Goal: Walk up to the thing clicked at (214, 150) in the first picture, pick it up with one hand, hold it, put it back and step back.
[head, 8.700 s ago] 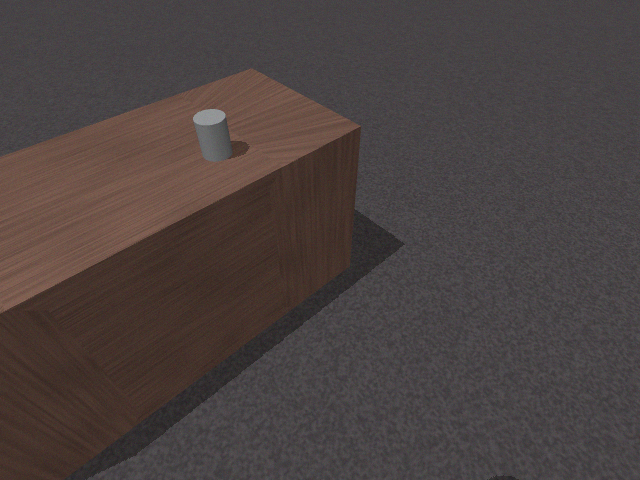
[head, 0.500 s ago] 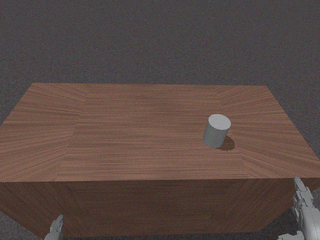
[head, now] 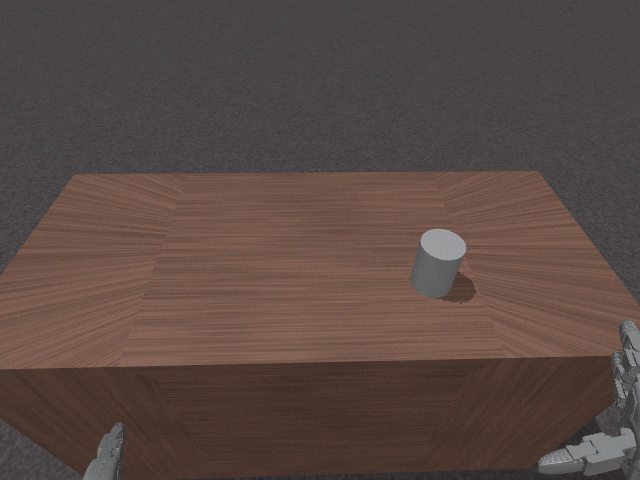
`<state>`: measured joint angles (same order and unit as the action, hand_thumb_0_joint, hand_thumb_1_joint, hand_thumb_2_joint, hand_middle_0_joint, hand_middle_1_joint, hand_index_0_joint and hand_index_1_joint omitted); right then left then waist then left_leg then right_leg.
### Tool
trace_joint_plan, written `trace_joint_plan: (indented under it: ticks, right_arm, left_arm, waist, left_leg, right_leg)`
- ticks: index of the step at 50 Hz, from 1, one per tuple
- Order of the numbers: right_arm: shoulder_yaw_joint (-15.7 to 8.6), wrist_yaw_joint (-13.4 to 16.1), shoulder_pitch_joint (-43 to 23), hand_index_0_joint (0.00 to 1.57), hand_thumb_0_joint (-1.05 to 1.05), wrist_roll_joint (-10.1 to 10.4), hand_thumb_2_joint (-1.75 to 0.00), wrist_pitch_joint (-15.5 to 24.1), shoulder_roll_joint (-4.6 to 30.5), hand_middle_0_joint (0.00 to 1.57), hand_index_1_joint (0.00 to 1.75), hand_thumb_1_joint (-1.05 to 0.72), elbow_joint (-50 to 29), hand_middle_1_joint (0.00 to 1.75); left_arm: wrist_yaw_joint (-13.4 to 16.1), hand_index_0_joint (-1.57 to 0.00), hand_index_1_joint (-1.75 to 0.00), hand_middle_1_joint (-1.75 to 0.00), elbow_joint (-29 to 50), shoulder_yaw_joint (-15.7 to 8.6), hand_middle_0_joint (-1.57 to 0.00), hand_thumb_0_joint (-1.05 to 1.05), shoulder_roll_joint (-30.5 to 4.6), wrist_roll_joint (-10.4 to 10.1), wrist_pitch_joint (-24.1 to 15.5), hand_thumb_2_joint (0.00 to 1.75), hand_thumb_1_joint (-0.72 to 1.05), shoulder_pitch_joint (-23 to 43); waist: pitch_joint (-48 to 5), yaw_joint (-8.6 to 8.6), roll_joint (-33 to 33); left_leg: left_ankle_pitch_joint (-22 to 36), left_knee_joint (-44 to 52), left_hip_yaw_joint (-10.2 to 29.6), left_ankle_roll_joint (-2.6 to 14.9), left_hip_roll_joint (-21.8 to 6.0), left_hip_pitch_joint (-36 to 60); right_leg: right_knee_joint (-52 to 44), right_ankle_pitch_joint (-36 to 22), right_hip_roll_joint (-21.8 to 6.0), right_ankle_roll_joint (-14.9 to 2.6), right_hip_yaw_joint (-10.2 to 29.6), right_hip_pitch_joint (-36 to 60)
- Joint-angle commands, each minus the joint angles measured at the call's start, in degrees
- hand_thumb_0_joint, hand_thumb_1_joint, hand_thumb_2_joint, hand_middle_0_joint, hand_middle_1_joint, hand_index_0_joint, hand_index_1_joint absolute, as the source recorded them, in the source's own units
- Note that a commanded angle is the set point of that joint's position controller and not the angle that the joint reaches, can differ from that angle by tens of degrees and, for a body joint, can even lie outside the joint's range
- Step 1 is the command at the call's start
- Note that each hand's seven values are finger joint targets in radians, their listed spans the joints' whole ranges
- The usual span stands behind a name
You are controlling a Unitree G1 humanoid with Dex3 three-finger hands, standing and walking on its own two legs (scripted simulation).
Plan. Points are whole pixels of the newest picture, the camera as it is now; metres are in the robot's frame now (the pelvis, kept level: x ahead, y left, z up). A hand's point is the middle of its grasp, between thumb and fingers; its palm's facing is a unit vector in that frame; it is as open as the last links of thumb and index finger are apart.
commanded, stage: go down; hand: right
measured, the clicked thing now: (436, 263) +0.53 -0.22 -0.07
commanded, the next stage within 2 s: none
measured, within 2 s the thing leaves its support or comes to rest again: neither
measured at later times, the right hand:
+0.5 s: hand (597, 309) +0.33 -0.36 +0.06, palm faces +0.21 +0.98 +0.03, open 17.6 cm
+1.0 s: hand (598, 269) +0.40 -0.39 +0.06, palm faces +0.23 +0.97 +0.03, open 17.5 cm
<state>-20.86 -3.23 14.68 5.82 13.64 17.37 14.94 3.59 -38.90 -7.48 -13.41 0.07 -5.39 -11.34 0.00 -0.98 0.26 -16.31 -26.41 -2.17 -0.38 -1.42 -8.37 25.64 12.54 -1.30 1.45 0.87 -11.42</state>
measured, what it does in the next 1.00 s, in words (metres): stands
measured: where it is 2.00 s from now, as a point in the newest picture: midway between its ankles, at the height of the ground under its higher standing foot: outside the picture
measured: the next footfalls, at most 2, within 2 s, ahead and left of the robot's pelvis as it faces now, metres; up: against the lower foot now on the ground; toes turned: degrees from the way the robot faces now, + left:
none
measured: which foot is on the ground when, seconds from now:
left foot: down 0.00-1.00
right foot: down 0.00-1.00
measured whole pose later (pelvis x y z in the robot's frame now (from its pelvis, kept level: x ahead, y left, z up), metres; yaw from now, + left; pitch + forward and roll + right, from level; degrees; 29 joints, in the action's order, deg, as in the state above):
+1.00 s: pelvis -0.01 -0.03 -0.04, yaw +2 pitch +14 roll +3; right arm -37.5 -29.1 -34.5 12.6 17.0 46.4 65.7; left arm 7.1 -29.5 3.9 -14.4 0.9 -11.6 -15.5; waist -5.9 6.5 -1.7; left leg -22.2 -44.9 -1.6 -1.8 0.4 -36.7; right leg 50.3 22.0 -3.3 0.1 1.2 -42.3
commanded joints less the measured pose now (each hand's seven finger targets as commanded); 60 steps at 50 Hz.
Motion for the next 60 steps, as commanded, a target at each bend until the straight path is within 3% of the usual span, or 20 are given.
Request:
trace_joint_plan:
  ticks: [1, 2, 4, 8, 10, 14, 16, 19, 23, 28, 31, 34, 38, 41, 43, 45, 46, 51, 55, 60]
  right_arm:
    - [-7.33, -5.10, -20.86, 0.04, 0.00, 3.62, -0.05, 6.21, 17.01, 0.03, 0.06, 0.57, -6.49, 0.06]
    - [-8.24, -6.81, -23.23, 0.04, 0.00, 4.60, -0.05, 6.60, 18.29, 0.03, 0.06, 0.57, -4.73, 0.06]
    - [-10.04, -10.31, -26.72, 0.04, 0.00, 6.84, -0.04, 7.10, 20.61, 0.03, 0.06, 0.55, 0.35, 0.06]
    - [-13.54, -16.52, -33.05, 0.05, 0.00, 10.02, -0.03, 7.08, 26.90, 0.04, 0.05, 0.54, 10.57, 0.05]
    - [-13.36, -19.26, -35.80, 0.04, 0.00, 11.72, -0.03, 7.12, 26.75, 0.03, 0.05, 0.58, 16.14, 0.05]
    - [-15.24, -22.97, -40.68, 0.04, 0.00, 13.08, -0.04, 8.13, 31.08, 0.02, 0.06, 0.60, 21.37, 0.06]
    - [-17.00, -23.94, -43.87, 0.04, 0.00, 13.55, -0.05, 8.74, 34.74, 0.02, 0.06, 0.59, 22.04, 0.06]
    - [-17.15, -25.09, -49.21, 0.03, 0.00, 13.55, -0.05, 9.47, 36.45, 0.02, 0.06, 0.59, 24.06, 0.06]
    - [-15.63, -25.31, -55.46, 0.04, 0.00, 12.15, -0.06, 9.76, 37.90, 0.03, 0.06, 0.55, 27.28, 0.06]
    - [-15.82, -25.41, -59.20, 0.04, 0.00, 10.58, -0.04, 8.51, 42.96, 0.04, 0.05, 0.51, 29.98, 0.05]
    - [-15.70, -25.28, -60.75, 0.04, 0.00, 10.30, -0.04, 7.62, 42.69, 0.04, 0.05, 0.52, 33.42, 0.05]
    - [-15.78, -24.95, -60.86, 0.05, 0.00, 9.62, -0.04, 7.26, 43.82, 0.04, 0.05, 0.54, 36.81, 0.05]
    - [-15.57, -25.12, -62.76, 0.05, 0.00, 8.67, -0.04, 7.34, 45.24, 0.04, 0.05, 0.55, 37.79, 0.05]
    - [-17.34, -25.73, -66.44, 0.04, 0.00, 9.07, -0.04, 7.94, 48.16, 0.04, 0.05, 0.55, 36.11, 0.05]
    - [-19.04, -25.77, -68.50, 0.05, 0.00, 8.82, -0.04, 8.09, 51.26, 0.05, 0.05, 0.54, 33.83, 0.05]
    - [-19.47, -26.18, -66.57, 0.05, 0.00, 8.33, -0.03, 7.59, 51.69, 0.05, 0.04, 0.52, 37.04, 0.04]
    - [-19.35, -26.25, -66.61, 0.05, 0.00, 8.26, -0.04, 7.49, 51.62, 0.05, 0.04, 0.52, 37.79, 0.04]
    - [-19.09, -26.91, -66.72, 0.05, 0.00, 7.21, -0.04, 6.49, 52.33, 0.06, 0.04, 0.51, 41.56, 0.04]
    - [-19.51, -27.07, -67.04, 0.05, 0.00, 6.90, -0.04, 6.00, 53.03, 0.05, 0.05, 0.53, 42.29, 0.05]
    - [-19.60, -27.34, -69.31, 0.04, 0.00, 6.14, -0.05, 6.06, 54.44, 0.04, 0.05, 0.59, 41.80, 0.05]
  left_arm:
    - [1.77, -0.05, -0.05, -0.05, 8.14, -0.60, -0.06, 0.00, -7.84, -0.71, -3.40, 0.03, -0.54, 7.46]
    - [2.03, -0.05, -0.05, -0.05, 7.43, 1.45, -0.06, 0.00, -5.97, -0.86, -3.69, 0.04, -0.55, 8.79]
    - [2.83, -0.05, -0.05, -0.05, 7.97, 2.00, -0.06, 0.00, -6.51, -1.13, -4.31, 0.04, -0.55, 8.33]
    - [4.23, -0.06, -0.05, -0.05, 7.21, 0.86, -0.05, 0.00, -9.66, -1.20, -4.59, 0.02, -0.53, 4.65]
    - [4.39, -0.06, -0.05, -0.05, 6.61, 1.37, -0.05, 0.00, -9.42, -1.20, -5.06, 0.02, -0.53, 3.67]
    - [4.33, -0.06, -0.05, -0.06, 9.49, 3.88, -0.06, 0.00, -7.86, -1.37, -6.12, 0.02, -0.53, 3.26]
    - [4.58, -0.06, -0.05, -0.06, 9.07, 3.20, -0.06, 0.00, -9.27, -1.08, -6.40, 0.02, -0.53, 3.32]
    - [4.82, -0.06, -0.05, -0.06, 11.40, 2.81, -0.06, 0.00, -10.93, -0.81, -7.25, 0.03, -0.53, 5.36]
    - [5.04, -0.06, -0.06, -0.06, 11.92, 7.72, -0.06, 0.00, -6.83, -0.69, -8.09, 0.03, -0.54, 4.77]
    - [6.32, -0.06, -0.06, -0.06, 13.86, 3.96, -0.06, 0.00, -13.36, -0.07, -8.52, 0.03, -0.54, 1.11]
    - [6.01, -0.06, -0.06, -0.06, 16.20, 5.01, -0.06, 0.00, -12.07, -0.08, -8.92, 0.04, -0.54, -1.25]
    - [5.27, -0.05, -0.06, -0.06, 13.22, 6.85, -0.06, 0.00, -9.27, -0.06, -8.92, 0.05, -0.55, -4.09]
    - [4.47, -0.05, -0.06, -0.06, 17.08, 7.34, -0.06, 0.00, -9.25, 0.21, -9.53, 0.05, -0.55, -2.65]
    - [4.29, -0.05, -0.06, -0.06, 17.52, 7.50, -0.05, 0.00, -9.47, 0.39, -9.84, 0.06, -0.56, -2.91]
    - [4.71, -0.05, -0.06, -0.06, 18.79, 5.38, -0.05, 0.00, -11.94, 0.44, -9.92, 0.06, -0.56, -2.60]
    - [4.67, -0.05, -0.06, -0.06, 17.43, 6.98, -0.05, 0.00, -10.87, 0.60, -9.53, 0.06, -0.56, -2.90]
    - [4.79, -0.05, -0.06, -0.06, 17.84, 5.69, -0.05, 0.00, -12.13, 0.66, -9.45, 0.06, -0.56, -2.49]
    - [4.68, -0.04, -0.06, -0.05, 18.70, 6.67, -0.05, 0.00, -12.01, 0.73, -8.62, 0.07, -0.57, -3.26]
    - [4.34, -0.05, -0.06, -0.05, 21.12, 7.28, -0.05, 0.00, -11.28, 0.62, -8.26, 0.06, -0.56, -3.98]
    - [3.96, -0.05, -0.06, -0.05, 19.99, 7.19, -0.05, 0.00, -10.28, 0.70, -8.04, 0.07, -0.56, -7.12]
  waist:
    - [-5.99, 2.33, 1.23]
    - [-6.55, 1.79, 1.74]
    - [-8.81, 2.35, 0.11]
    - [-12.20, 2.48, 2.00]
    - [-11.94, 2.93, 2.22]
    - [-14.39, 2.07, 4.48]
    - [-15.76, 1.67, 6.56]
    - [-18.21, 2.11, 7.45]
    - [-20.21, 2.54, 9.23]
    - [-23.89, 4.77, 9.27]
    - [-22.27, 6.09, 8.25]
    - [-16.19, 5.36, 8.16]
    - [-18.69, 5.74, 9.27]
    - [-23.73, 5.71, 12.43]
    - [-29.13, 5.73, 13.07]
    - [-28.26, 4.88, 13.17]
    - [-28.80, 5.34, 13.23]
    - [-28.51, 5.46, 12.59]
    - [-25.03, 6.25, 9.84]
    - [-24.75, 7.23, 11.17]
  left_leg:
    - [10.78, 3.50, 1.45, -0.67, 0.35, -5.53]
    - [10.82, 2.93, 2.02, -0.78, 0.03, -5.82]
    - [12.07, 1.78, 2.87, -1.17, -0.48, -6.09]
    - [13.44, -1.10, 2.93, -1.07, -0.49, -7.61]
    - [12.43, -3.04, 1.69, -0.58, 0.29, -9.78]
    - [10.69, -6.36, 0.51, 0.10, 1.08, -12.27]
    - [9.44, -7.79, 0.11, 0.50, 1.52, -13.46]
    - [5.96, -9.29, 0.32, 0.81, 1.90, -16.34]
    - [3.22, -9.96, 0.30, 0.97, 2.40, -18.44]
    - [4.81, -10.27, 0.05, 0.88, 2.65, -19.67]
    - [5.20, -9.98, -0.03, 0.79, 2.73, -21.08]
    - [2.92, -10.37, -0.13, 0.85, 2.73, -23.54]
    - [3.43, -11.23, 0.37, 0.85, 2.48, -23.61]
    - [5.66, -12.90, 0.34, 0.91, 2.66, -24.41]
    - [8.12, -13.75, 0.32, 0.82, 2.81, -23.51]
    - [8.61, -14.51, 0.22, 0.84, 2.91, -24.44]
    - [8.79, -14.91, -0.04, 0.90, 3.16, -25.02]
    - [8.79, -15.22, -0.56, 1.17, 3.62, -26.20]
    - [8.74, -14.42, 0.01, 1.03, 3.14, -24.20]
    - [10.06, -15.54, 0.51, 0.80, 2.74, -25.83]
  right_leg:
    - [-0.47, -6.39, 1.88, -2.59, -1.36, 2.38]
    - [0.67, -6.83, 1.98, -2.58, -1.13, 1.37]
    - [2.67, -7.99, 1.84, -2.75, -0.81, 0.29]
    - [4.89, -8.97, 1.61, -2.54, -0.52, -1.51]
    - [5.71, -7.98, 1.09, -2.41, -0.27, -3.83]
    - [8.20, -7.83, 0.66, -2.02, -0.09, -6.74]
    - [9.14, -7.57, 0.33, -1.75, 0.24, -8.34]
    - [10.42, -5.19, -0.31, -1.59, 0.61, -9.01]
    - [11.43, -4.17, -1.06, -1.32, 1.35, -9.32]
    - [12.28, -5.97, -1.17, -1.39, 1.44, -7.15]
    - [12.59, -4.94, -0.92, -1.50, 1.20, -7.80]
    - [12.31, -0.81, -0.94, -1.53, 1.22, -13.28]
    - [14.00, -0.19, -0.67, -1.70, 0.78, -13.68]
    - [16.22, -6.57, -1.01, -1.21, 1.38, -10.89]
    - [17.78, -11.47, -1.11, -1.24, 1.71, -8.31]
    - [18.72, -13.70, -1.07, -1.13, 1.70, -9.12]
    - [18.98, -16.02, -1.42, -0.97, 2.20, -8.72]
    - [19.73, -19.64, -1.94, -0.76, 2.74, -9.08]
    - [19.08, -9.86, -0.78, -2.07, 1.63, -14.67]
    - [20.47, -8.91, -0.36, -2.43, 1.16, -15.24]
